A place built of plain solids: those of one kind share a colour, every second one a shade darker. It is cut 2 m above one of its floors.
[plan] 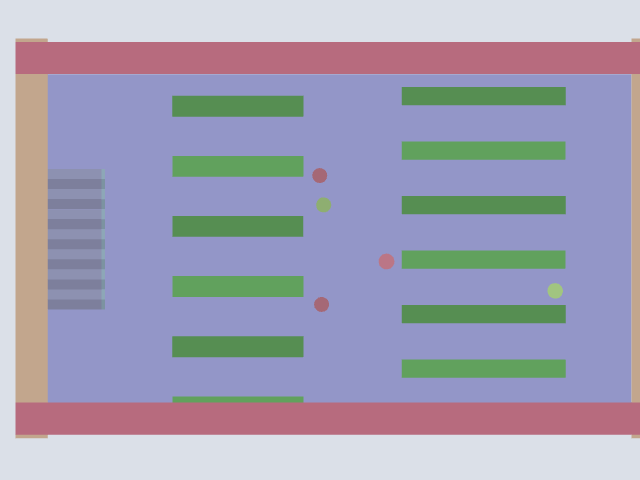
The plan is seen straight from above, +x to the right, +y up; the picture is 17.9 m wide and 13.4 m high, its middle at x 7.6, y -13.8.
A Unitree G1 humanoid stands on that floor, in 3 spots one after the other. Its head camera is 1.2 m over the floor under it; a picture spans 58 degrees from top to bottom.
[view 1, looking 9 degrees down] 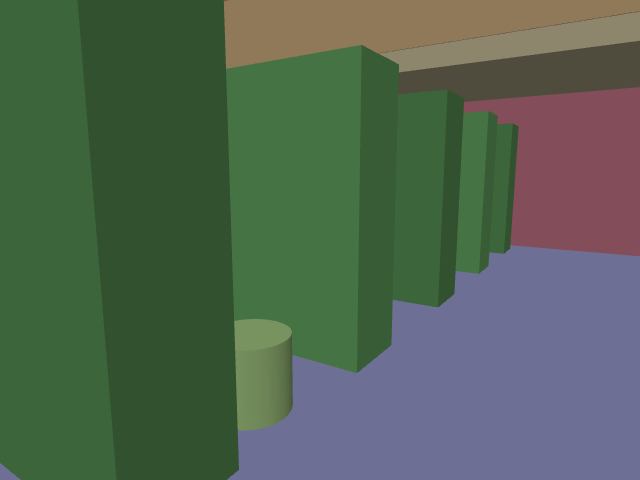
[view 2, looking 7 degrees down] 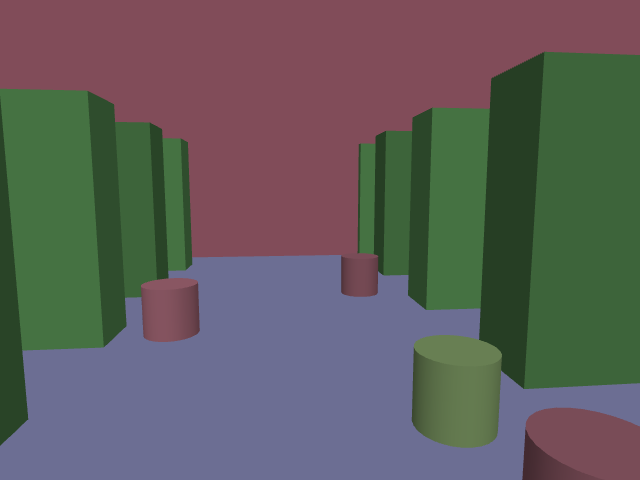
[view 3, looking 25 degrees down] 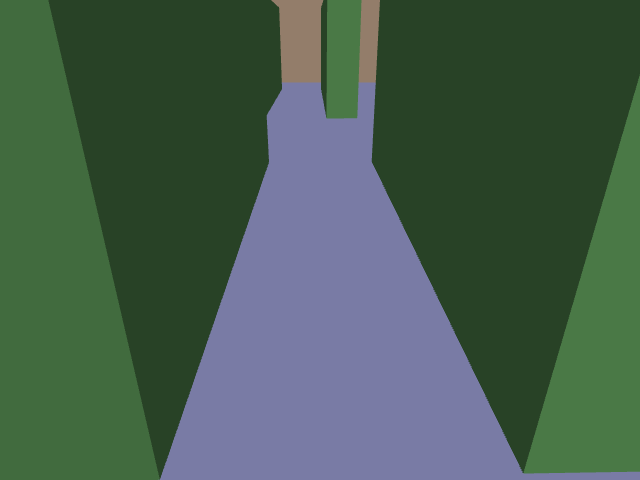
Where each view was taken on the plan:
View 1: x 15.60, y -16.77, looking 123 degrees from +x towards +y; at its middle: stack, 2.62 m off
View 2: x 8.60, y -10.82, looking -96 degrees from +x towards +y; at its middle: wall_wing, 7.62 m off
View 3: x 2.60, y -10.82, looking -1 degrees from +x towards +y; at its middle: floor_main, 2.84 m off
